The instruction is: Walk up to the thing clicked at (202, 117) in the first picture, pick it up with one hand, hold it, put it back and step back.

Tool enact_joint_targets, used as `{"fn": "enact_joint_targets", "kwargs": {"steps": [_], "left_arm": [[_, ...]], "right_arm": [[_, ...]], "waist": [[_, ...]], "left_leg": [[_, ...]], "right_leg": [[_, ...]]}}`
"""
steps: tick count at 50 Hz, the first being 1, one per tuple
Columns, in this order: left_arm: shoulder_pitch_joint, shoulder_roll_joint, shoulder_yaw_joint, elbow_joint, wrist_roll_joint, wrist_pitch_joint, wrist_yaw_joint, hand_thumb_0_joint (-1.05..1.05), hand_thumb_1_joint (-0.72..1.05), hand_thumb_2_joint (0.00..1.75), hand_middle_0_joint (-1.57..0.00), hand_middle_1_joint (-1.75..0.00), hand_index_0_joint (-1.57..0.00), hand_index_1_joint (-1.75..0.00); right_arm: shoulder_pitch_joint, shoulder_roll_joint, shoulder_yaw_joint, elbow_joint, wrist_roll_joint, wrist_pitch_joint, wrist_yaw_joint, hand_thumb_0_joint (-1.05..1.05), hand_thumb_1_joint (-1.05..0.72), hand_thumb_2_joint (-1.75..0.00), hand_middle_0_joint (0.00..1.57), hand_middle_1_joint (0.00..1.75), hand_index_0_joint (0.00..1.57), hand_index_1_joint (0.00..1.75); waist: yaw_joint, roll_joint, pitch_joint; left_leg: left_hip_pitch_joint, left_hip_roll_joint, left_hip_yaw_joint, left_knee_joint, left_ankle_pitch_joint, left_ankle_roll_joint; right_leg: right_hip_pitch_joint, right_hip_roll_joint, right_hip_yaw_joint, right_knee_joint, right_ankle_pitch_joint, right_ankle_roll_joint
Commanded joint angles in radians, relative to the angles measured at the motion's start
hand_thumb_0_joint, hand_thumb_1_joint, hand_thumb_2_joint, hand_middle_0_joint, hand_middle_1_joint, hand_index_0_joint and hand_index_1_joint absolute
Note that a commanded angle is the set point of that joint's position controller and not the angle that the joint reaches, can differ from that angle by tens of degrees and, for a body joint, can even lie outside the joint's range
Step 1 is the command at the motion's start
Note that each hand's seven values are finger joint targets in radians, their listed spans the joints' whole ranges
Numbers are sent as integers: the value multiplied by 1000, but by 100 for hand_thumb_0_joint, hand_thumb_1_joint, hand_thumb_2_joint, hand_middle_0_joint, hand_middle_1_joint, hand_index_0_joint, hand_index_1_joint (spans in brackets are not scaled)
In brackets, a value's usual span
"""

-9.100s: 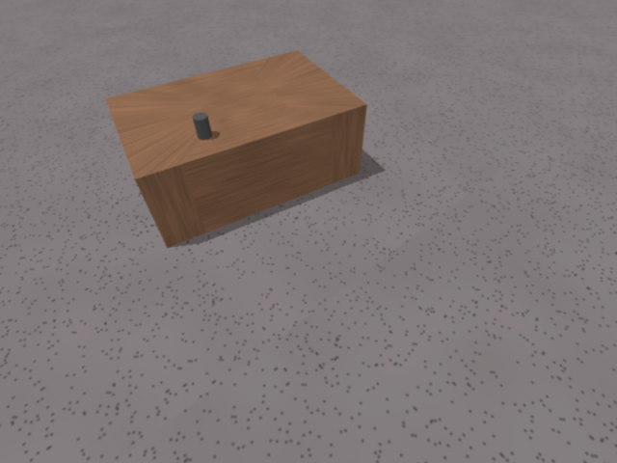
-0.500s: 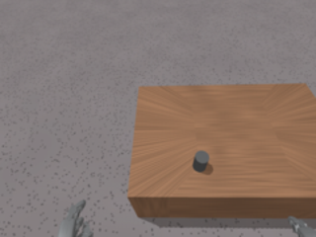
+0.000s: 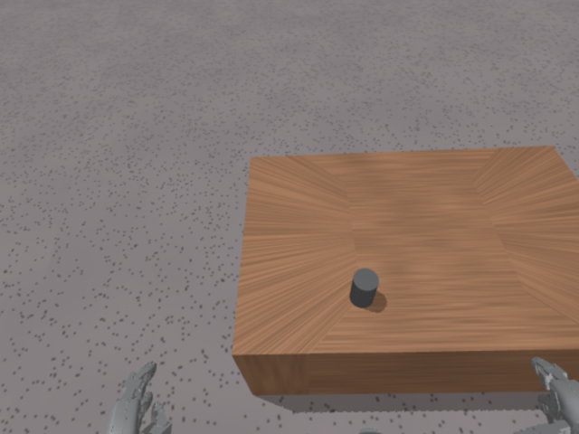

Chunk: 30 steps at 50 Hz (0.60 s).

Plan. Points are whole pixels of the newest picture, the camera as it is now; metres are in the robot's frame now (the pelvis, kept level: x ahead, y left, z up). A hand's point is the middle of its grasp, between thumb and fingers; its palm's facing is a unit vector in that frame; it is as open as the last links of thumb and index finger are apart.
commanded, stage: go down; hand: right
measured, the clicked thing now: (363, 288) +0.48 -0.13 -0.28
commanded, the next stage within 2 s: approach in 1.18 s
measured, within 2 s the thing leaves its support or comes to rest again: neither
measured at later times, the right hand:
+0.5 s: hand (522, 301) +0.32 -0.30 -0.01, palm faces +0.04 +0.99 -0.15, open 17.6 cm
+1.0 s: hand (525, 261) +0.38 -0.32 +0.01, palm faces +0.03 +0.99 -0.10, open 17.7 cm
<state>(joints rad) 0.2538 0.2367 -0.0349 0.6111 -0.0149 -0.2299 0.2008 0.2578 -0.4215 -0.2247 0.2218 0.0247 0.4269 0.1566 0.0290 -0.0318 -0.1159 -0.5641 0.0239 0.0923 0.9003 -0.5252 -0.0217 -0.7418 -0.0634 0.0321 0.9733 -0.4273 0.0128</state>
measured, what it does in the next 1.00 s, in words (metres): stands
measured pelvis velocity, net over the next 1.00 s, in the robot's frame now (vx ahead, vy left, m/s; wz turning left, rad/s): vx -0.01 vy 0.00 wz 0.05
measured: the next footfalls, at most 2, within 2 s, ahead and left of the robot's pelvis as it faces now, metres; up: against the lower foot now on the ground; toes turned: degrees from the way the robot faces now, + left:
none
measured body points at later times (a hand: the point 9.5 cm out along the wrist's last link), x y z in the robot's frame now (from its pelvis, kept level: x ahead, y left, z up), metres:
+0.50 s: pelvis -0.01 +0.00 +0.00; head +0.07 -0.01 +0.45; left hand +0.06 +0.28 -0.10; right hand +0.32 -0.36 +0.00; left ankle -0.05 +0.13 -0.68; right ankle +0.03 -0.12 -0.68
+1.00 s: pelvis -0.01 +0.00 +0.00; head +0.09 -0.03 +0.44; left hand +0.04 +0.28 -0.10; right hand +0.37 -0.37 +0.02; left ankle -0.05 +0.13 -0.68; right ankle +0.03 -0.12 -0.68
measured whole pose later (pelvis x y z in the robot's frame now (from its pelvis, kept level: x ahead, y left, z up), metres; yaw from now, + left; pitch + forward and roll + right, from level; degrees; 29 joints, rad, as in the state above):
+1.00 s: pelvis -0.01 +0.00 +0.00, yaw +3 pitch +17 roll +3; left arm 0.34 0.30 -0.04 0.69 0.01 -0.12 0.08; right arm -0.53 -0.72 -0.51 1.15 0.08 -0.21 0.52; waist 0.09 0.01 -0.08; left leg -0.71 0.00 0.05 0.89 -0.48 -0.02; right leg -0.86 -0.09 0.00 0.95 -0.39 0.01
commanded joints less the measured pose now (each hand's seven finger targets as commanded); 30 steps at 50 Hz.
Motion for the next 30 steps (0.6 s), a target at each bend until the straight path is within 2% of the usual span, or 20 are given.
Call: {"fn": "enact_joint_targets", "kwargs": {"steps": [1,3,4,6,7,8,9,10,12,14,15,17,18,20,21,22,23,25,29,30], "left_arm": [[-22,167,60,-91,-1,-58,21,0,89,90,-20,-30,-20,-30],[-14,171,59,-71,0,-55,20,0,89,90,-20,-30,-20,-31],[-5,177,61,-63,-2,-50,20,0,90,89,-20,-30,-20,-30],[13,182,62,-53,1,-40,15,0,89,89,-20,-30,-20,-30],[13,182,60,-51,3,-31,10,0,89,89,-20,-30,-20,-30],[19,181,62,-46,3,-29,5,0,89,90,-20,-30,-20,-30],[18,182,61,-45,2,-26,-4,0,89,90,-20,-30,-20,-30],[24,188,65,-46,3,-20,-11,0,89,90,-20,-30,-20,-30],[44,192,71,-45,8,-9,-22,0,89,90,-20,-30,-19,-30],[57,193,76,-46,11,-3,-33,0,89,90,-20,-30,-19,-30],[62,197,74,-48,10,0,-36,0,89,90,-20,-30,-19,-30],[71,202,76,-51,13,6,-43,0,89,90,-20,-29,-19,-30],[85,210,83,-44,15,8,-46,0,90,90,-19,-29,-19,-29],[107,220,85,-35,16,14,-51,0,90,90,-19,-29,-19,-29],[113,225,85,-33,17,17,-54,0,90,90,-19,-29,-19,-29],[120,227,84,-31,17,22,-56,0,90,90,-19,-29,-19,-29],[136,228,81,-21,17,26,-56,0,89,90,-19,-29,-19,-29],[137,235,81,-23,17,30,-63,0,90,90,-19,-29,-19,-29],[161,246,78,-5,16,44,-73,0,91,89,-19,-29,-20,-29],[165,246,76,-5,17,48,-75,0,91,89,-19,-29,-20,-29]], "right_arm": [[-319,-294,-149,-101,18,-108,21,0,56,-6,4,5,4,5],[-363,-304,-151,1,23,-128,52,0,53,-5,5,5,5,5],[-386,-331,-175,32,28,-138,67,0,56,-5,5,5,5,5],[-396,-341,-184,111,30,-146,100,0,54,-6,5,5,4,5],[-427,-348,-189,157,34,-157,119,0,55,-5,5,5,4,5],[-437,-325,-183,228,37,-166,137,0,54,-4,5,5,5,5],[-452,-339,-194,260,41,-180,150,0,56,-5,5,5,4,5],[-497,-383,-218,256,39,-203,161,0,56,-5,4,5,4,5],[-522,-372,-218,344,42,-245,196,0,55,-5,5,5,4,5],[-609,-419,-238,354,39,-305,215,0,61,-5,4,5,4,5],[-639,-451,-266,371,44,-336,225,0,61,-5,4,5,4,5],[-703,-455,-271,402,54,-393,245,0,61,-5,4,5,4,5],[-725,-483,-286,409,50,-424,253,0,60,-5,4,5,4,5],[-764,-470,-270,483,54,-473,271,0,59,-5,4,5,4,5],[-796,-511,-294,474,57,-502,272,0,61,-5,4,5,4,5],[-861,-549,-310,428,59,-530,278,0,61,-6,3,6,4,6],[-825,-529,-303,554,55,-532,283,0,61,-6,3,6,4,6],[-871,-533,-297,566,61,-567,295,0,60,-5,4,5,4,6],[-897,-584,-324,650,61,-607,314,0,61,-5,4,6,4,6],[-915,-599,-324,662,59,-616,317,0,61,-5,4,6,4,6]], "waist": [[42,-99,-142],[42,-85,-153],[33,-88,-178],[22,-90,-213],[19,-88,-179],[20,-68,-152],[14,-63,-143],[4,-89,-155],[10,-58,-163],[14,-65,-165],[11,-57,-174],[19,-60,-204],[18,-86,-241],[31,-83,-250],[22,-80,-252],[17,-115,-309],[33,-79,-289],[35,-73,-260],[25,-90,-306],[28,-91,-281]], "left_leg": [[-67,-34,-29,-151,216,23],[-46,-35,-27,-153,254,23],[-33,-33,-25,-150,291,23],[-15,-35,-23,-145,354,24],[-12,-35,-22,-153,351,26],[-15,-35,-19,-155,350,26],[-20,-36,-18,-156,332,28],[-10,-35,-25,-158,335,31],[-16,-37,-21,-151,339,34],[-20,-34,-33,-151,344,34],[-22,-33,-35,-149,335,35],[-34,-33,-41,-139,326,36],[-36,-32,-46,-126,357,38],[-71,-37,-42,-118,351,40],[-66,-35,-47,-119,346,39],[-54,-31,-55,-120,355,39],[-59,-33,-55,-122,366,37],[-68,-34,-57,-125,347,38],[-71,-36,-56,-123,364,40],[-69,-35,-58,-124,367,38]], "right_leg": [[275,31,16,-168,150,-25],[277,32,14,-165,190,-25],[293,32,14,-160,234,-24],[325,30,11,-153,319,-25],[302,30,10,-158,315,-25],[286,29,8,-164,309,-26],[272,27,8,-174,290,-27],[277,28,4,-177,297,-25],[276,22,9,-180,309,-31],[259,23,0,-168,306,-34],[261,23,0,-169,292,-38],[261,22,-2,-164,279,-41],[286,22,-5,-154,317,-38],[305,16,0,-149,331,-37],[284,20,-3,-145,318,-39],[310,20,-5,-139,325,-38],[302,21,-7,-136,332,-42],[263,24,-10,-143,296,-42],[288,23,-6,-136,335,-42],[262,27,-11,-136,327,-42]]}}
